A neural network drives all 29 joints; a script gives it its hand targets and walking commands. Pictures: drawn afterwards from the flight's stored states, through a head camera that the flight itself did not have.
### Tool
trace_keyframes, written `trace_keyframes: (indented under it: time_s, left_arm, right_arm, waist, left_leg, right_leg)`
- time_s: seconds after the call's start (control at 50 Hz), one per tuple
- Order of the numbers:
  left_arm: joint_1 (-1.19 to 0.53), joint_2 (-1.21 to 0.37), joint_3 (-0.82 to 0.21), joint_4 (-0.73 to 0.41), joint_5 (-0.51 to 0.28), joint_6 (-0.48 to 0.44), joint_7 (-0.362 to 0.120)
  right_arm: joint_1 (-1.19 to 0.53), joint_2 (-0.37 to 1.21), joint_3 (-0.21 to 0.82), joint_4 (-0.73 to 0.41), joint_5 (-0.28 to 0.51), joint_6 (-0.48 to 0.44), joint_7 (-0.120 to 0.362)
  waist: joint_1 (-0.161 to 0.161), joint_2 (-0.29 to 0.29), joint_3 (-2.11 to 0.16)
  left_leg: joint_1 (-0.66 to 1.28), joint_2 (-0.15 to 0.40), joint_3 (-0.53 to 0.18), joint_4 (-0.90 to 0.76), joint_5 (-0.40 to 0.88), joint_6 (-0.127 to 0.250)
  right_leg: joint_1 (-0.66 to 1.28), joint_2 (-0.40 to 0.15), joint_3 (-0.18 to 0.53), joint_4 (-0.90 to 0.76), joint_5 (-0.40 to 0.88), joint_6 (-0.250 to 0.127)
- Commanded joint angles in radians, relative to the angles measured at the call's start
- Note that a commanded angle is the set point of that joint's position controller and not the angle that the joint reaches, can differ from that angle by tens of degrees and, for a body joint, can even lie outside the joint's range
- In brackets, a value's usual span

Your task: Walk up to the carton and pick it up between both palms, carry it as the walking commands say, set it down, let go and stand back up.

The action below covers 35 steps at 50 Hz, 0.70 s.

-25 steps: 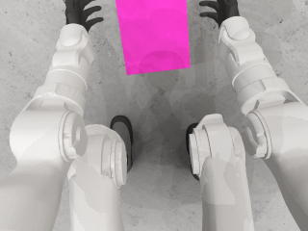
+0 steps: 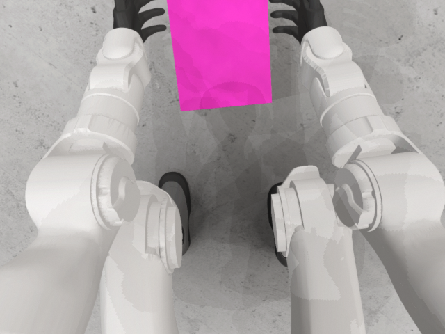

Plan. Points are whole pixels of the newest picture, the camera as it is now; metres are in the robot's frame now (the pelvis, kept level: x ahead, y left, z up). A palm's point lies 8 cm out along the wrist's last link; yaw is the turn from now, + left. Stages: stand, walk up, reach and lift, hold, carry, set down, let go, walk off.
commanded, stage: reach and lift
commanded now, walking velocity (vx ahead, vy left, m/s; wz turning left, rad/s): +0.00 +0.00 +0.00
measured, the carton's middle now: (221, 58) +0.50 +0.00 -0.30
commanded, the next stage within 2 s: none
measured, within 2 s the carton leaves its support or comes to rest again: leaves its support in 0.46 s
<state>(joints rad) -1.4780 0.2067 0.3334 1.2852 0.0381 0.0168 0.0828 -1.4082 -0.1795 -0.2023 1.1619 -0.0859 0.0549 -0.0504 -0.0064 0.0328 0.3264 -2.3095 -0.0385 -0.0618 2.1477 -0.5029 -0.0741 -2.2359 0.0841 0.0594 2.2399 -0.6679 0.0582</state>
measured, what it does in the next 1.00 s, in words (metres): stands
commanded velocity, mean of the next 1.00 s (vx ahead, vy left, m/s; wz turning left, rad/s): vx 0.00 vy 0.00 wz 0.00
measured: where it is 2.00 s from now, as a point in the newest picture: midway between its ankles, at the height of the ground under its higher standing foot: (231, 232)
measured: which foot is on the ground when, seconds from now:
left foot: down 0.00-1.00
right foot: down 0.00-1.00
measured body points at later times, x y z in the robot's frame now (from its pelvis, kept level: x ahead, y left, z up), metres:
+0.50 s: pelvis +0.00 +0.00 -0.01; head +0.36 -0.02 +0.26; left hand +0.54 +0.12 -0.19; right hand +0.52 -0.13 -0.21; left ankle +0.13 +0.14 -0.33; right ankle +0.09 -0.13 -0.33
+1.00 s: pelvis -0.01 +0.00 +0.00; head +0.34 -0.02 +0.29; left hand +0.54 +0.11 -0.13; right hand +0.52 -0.13 -0.16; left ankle +0.13 +0.14 -0.33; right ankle +0.09 -0.13 -0.33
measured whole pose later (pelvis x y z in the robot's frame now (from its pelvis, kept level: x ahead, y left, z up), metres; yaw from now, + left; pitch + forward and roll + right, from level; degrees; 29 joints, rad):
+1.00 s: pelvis -0.01 +0.00 +0.00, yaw -2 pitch +40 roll -1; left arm -1.37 0.07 0.43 1.01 0.12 0.15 0.14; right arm -1.27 -0.13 -0.22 0.93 -0.07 0.21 -0.13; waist 0.03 0.05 0.17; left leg -2.34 -0.06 -0.10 2.13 -0.48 -0.09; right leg -2.27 0.09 0.04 2.20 -0.63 0.07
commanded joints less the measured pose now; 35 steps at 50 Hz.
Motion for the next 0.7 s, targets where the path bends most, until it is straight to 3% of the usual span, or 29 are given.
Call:
trace_keyframes:
  time_s: [0.0, 0.18, 0.34, 0.52, 0.68]
  left_arm:
    - [-0.184, -0.74, -0.113, -0.095, 0.008, 0.002, -0.188]
    - [-0.118, -0.827, -0.105, -0.083, 0.018, 0.028, -0.208]
    - [-0.122, -0.877, -0.134, -0.092, -0.006, 0.035, -0.211]
    - [-0.172, -0.953, -0.189, -0.146, -0.046, 0.043, -0.2]
    - [-0.182, -1.026, -0.191, -0.171, -0.027, 0.086, -0.2]
  right_arm:
    - [-0.384, 0.637, 0.145, -0.163, 0.015, -0.032, 0.177]
    - [-0.407, 0.71, 0.193, -0.189, 0.058, -0.019, 0.206]
    - [-0.419, 0.748, 0.225, -0.205, 0.083, -0.019, 0.204]
    - [-0.492, 0.827, 0.287, -0.316, 0.131, -0.022, 0.188]
    - [-0.54, 0.858, 0.296, -0.38, 0.13, 0.001, 0.181]
  waist:
    - [0.006, -0.071, -0.833]
    - [0.034, -0.097, -0.826]
    - [0.03, -0.103, -0.839]
    - [0.035, -0.101, -1.018]
    - [0.019, -0.097, -1.114]
  left_leg:
    - [0.484, -0.111, 0.127, -0.045, 0.331, 0.049]
    - [0.48, -0.12, 0.127, -0.03, 0.348, 0.064]
    - [0.48, -0.126, 0.126, -0.027, 0.352, 0.065]
    - [0.555, -0.129, 0.133, -0.027, 0.391, 0.061]
    - [0.594, -0.131, 0.137, -0.05, 0.337, 0.061]
  right_leg:
    - [0.218, 0.073, -0.083, -0.224, 0.381, -0.035]
    - [0.187, 0.079, -0.085, -0.209, 0.373, -0.035]
    - [0.215, 0.08, -0.087, -0.207, 0.378, -0.039]
    - [0.322, 0.086, -0.101, -0.211, 0.426, -0.029]
    - [0.371, 0.086, -0.116, -0.238, 0.369, -0.021]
